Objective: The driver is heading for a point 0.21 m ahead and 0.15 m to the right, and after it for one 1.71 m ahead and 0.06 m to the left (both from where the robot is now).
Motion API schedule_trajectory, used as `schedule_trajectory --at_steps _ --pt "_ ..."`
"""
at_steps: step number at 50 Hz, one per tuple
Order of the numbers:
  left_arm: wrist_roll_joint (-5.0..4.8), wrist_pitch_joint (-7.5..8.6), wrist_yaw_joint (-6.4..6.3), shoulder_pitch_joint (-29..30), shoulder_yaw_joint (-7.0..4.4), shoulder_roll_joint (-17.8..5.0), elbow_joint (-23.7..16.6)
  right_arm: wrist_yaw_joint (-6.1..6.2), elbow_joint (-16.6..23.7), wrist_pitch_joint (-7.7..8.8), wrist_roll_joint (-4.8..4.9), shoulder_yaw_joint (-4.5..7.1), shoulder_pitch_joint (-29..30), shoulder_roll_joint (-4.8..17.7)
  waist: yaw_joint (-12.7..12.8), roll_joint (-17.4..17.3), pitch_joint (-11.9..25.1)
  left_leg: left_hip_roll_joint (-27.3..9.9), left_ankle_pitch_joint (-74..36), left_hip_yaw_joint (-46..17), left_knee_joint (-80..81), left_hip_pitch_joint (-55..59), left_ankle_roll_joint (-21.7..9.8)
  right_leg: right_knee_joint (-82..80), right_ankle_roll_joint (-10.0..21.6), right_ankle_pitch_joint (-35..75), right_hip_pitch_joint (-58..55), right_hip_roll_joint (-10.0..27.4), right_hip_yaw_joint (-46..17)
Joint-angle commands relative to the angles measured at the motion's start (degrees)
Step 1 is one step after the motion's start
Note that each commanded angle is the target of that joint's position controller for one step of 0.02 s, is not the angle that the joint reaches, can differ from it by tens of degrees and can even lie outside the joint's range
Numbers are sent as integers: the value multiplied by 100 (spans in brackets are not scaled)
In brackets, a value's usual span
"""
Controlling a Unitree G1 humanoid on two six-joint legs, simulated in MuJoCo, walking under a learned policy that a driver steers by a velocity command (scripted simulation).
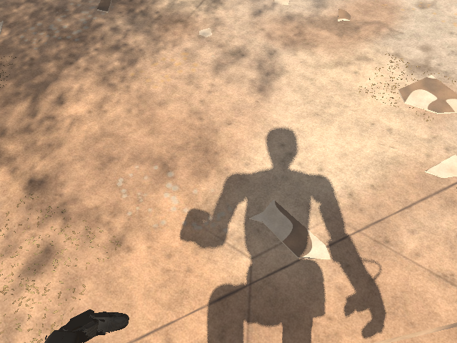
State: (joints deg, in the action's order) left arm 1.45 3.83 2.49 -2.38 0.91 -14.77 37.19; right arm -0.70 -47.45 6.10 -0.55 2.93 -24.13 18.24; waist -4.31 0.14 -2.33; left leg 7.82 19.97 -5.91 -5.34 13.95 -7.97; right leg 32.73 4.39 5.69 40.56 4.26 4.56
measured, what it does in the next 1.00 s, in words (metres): climbs: right foot, then left foot 0.05 m higher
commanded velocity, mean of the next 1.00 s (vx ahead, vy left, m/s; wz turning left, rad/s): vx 0.25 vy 0.00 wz -0.04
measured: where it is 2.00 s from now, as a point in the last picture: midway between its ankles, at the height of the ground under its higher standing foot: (226, 326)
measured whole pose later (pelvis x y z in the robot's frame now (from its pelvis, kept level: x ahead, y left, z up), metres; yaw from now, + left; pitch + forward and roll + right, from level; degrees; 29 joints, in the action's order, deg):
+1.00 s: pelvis +0.42 -0.01 +0.06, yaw -2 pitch +1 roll -1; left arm 2.0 -0.7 -1.9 -8.4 -1.8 -13.0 35.8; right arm -2.7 -38.0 -5.2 -0.5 5.4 -13.0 16.5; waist -0.9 -0.3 -3.2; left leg -1.5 24.1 3.1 -46.9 -23.6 1.6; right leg 29.9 0.1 -16.7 12.9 5.0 12.8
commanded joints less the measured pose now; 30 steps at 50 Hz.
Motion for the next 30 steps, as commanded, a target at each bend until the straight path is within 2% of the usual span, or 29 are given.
schedule_trajectory --at_steps 1,2,3,4,5,6,7,8,9,10,11,12,13,14,15,16,17,18,19,20,21,22,23,24,25,26,27,28,30 --pt "-44 42 -79 -370 -325 -974 -99 171 72 -49 -222 196 -378 949 413 -284 627 -1535 -8502 425 -1820 -245 196 173 407 -1110 -1837 -999 634" --pt "14 55 -102 -1192 -403 -1026 169 255 -70 -142 -290 133 -567 862 769 -139 959 -1619 -9070 550 -3469 -549 432 -22 598 -1096 -2861 -1092 604" --pt "73 90 -142 -2472 -475 -1038 584 301 74 -161 -224 167 96 1058 1573 -153 1239 -1407 -8292 786 -5320 -1594 577 -650 794 -454 -4272 -823 254" --pt "202 81 -169 -3128 -641 -1632 870 259 520 -41 -17 48 388 511 1488 1309 1705 -473 -2161 713 -8319 -4766 1027 162 1775 1934 -6955 850 -1966" --pt "52 74 -88 -3503 -718 -1651 1104 278 738 48 143 -17 681 489 1600 1301 2762 30 919 173 -9779 -6267 1221 -107 2514 4385 -8080 1825 -3948" --pt "-60 89 -153 -3347 -780 -1617 1044 328 1045 69 53 -87 1381 486 1589 511 2339 -524 556 -255 -9617 -6652 1167 -267 2204 3805 -7545 1668 -3492" --pt "-95 40 -206 -3066 -661 -1170 1076 271 1240 116 -31 -177 1735 340 1361 99 1593 -774 531 -201 -9125 -6741 1059 -654 1807 2533 -6572 1325 -3105" --pt "-95 -8 -273 -2709 -551 -832 1054 198 1301 88 -118 -236 1824 212 994 -292 888 -911 510 -70 -8746 -6613 906 -994 1475 1959 -5416 1018 -2811" --pt "-156 -20 -338 -2475 -499 -759 1019 122 1434 -41 -235 -251 1829 177 676 -399 426 -975 603 -17 -8442 -6355 896 -1324 1320 1788 -4345 786 -2604" --pt "-124 -6 -321 -2128 -490 -873 941 68 1519 -182 -274 -281 1746 166 326 -442 114 -979 705 146 -7797 -5835 903 -1628 1203 1676 -3208 583 -2330" --pt "-58 43 -272 -1814 -547 -1122 844 51 1646 -290 -270 -321 1689 92 82 -281 -55 -913 690 329 -7148 -5365 923 -1838 1172 1925 -2311 383 -2108" --pt "13 82 -246 -1591 -612 -1312 796 66 1762 -341 -252 -387 1714 -53 -42 31 -80 -862 602 524 -6780 -5087 945 -1913 1157 2446 -1840 220 -1919" --pt "-1 100 -232 -1312 -644 -1341 695 79 1857 -354 -230 -411 1656 -33 -183 59 -20 -950 188 458 -5834 -4554 956 -1873 992 2564 -1432 46 -1734" --pt "-54 69 -218 -1113 -667 -1277 587 85 1870 -366 -171 -461 1651 -117 -201 43 173 -866 -344 571 -4645 -3554 947 -1811 703 2312 -965 -265 -1446" --pt "-53 18 -176 -1271 -708 -1283 607 105 1757 -399 -112 -450 1546 -114 -70 313 431 -564 -776 836 -4260 -2993 1004 -1655 586 2182 -1078 -429 -1459" --pt "-72 -30 -120 -1435 -738 -1281 625 136 1547 -433 -81 -379 1074 -2 -93 499 837 -288 -1185 1080 -4395 -2515 977 -1243 476 2416 -1372 -456 -1530" --pt "-158 -61 -110 -1328 -758 -1245 528 173 1393 -429 -74 -265 533 205 -354 438 1080 -307 -1635 895 -3734 -1967 921 -521 187 2369 -1484 -633 -1521" --pt "-248 -72 -129 -1285 -751 -1093 428 215 1274 -395 -201 -140 47 460 -608 264 1405 -542 -2094 646 -3113 -1339 822 448 -158 1879 -1496 -889 -1522" --pt "-299 -36 -183 -1384 -662 -639 178 272 1323 -310 -306 4 -425 951 -708 -792 1897 -2212 -3388 -894 -2528 -595 500 2273 -483 -747 -1061 -1348 -1109" --pt "-289 -131 -239 -2288 -596 -412 61 297 1612 -389 -251 32 277 1199 65 -2163 2458 -3750 -4965 -2968 -1728 -1061 -194 3946 -502 -4157 -890 -1613 -875" --pt "-12 -282 -274 -3008 -671 -644 354 273 1699 -413 -99 -40 850 699 557 -1456 2262 -3564 -5301 -3007 -2177 -1556 -595 4724 -444 -4061 -1023 -1148 -1115" --pt "35 -368 -287 -2860 -634 -565 370 309 1758 -425 -94 -90 1366 343 667 -1314 1903 -3360 -3531 -2755 -2017 -2103 -749 4944 -454 -3749 -786 -989 -924" --pt "104 -452 -290 -2467 -587 -464 338 329 1683 -448 -109 -164 1645 24 686 -1055 1171 -2712 -2314 -2195 -1743 -2825 -606 4589 -499 -3444 -780 -780 -880" --pt "85 -512 -265 -2195 -570 -393 258 344 1572 -432 -166 -191 1762 -74 734 -1059 792 -2340 -1879 -1604 -1625 -3208 -471 4219 -516 -3312 -825 -736 -955" --pt "61 -550 -235 -2141 -516 -328 254 318 1405 -404 -196 -162 1577 -8 718 -950 684 -2145 -2555 -1161 -1586 -3415 -480 3904 -530 -3323 -1065 -803 -868" --pt "14 -574 -220 -2072 -466 -259 257 281 1224 -366 -178 -131 1387 12 713 -816 725 -2027 -3177 -842 -1623 -3440 -459 3405 -495 -3264 -1319 -778 -806" --pt "-4 -580 -222 -1958 -405 -178 181 250 1072 -351 -142 -115 1281 10 774 -776 772 -1946 -3684 -757 -1669 -3290 -432 2661 -487 -3348 -1411 -662 -697" --pt "-19 -576 -241 -1763 -349 -121 134 228 990 -354 -113 -74 1198 56 699 -729 828 -1823 -4062 -670 -1716 -3175 -421 1964 -494 -3284 -1601 -624 -571" --pt "-151 -590 -295 -1396 -249 -15 -26 204 936 -524 -116 81 1068 334 520 -1012 961 -1602 -3494 -737 -1704 -3006 -408 695 -538 -3248 -2006 -758 -471"
Next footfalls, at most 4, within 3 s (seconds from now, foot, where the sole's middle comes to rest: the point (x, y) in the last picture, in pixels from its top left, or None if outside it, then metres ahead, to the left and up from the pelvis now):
0.06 right None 0.24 -0.12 -0.76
0.38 left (206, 298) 0.56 0.05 -0.71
0.66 right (279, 336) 0.44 -0.13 -0.71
1.06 left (191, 330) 0.47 0.10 -0.71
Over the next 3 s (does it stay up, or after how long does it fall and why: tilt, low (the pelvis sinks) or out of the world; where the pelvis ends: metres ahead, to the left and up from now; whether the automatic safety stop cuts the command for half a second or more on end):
stays up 1.24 0.05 0.06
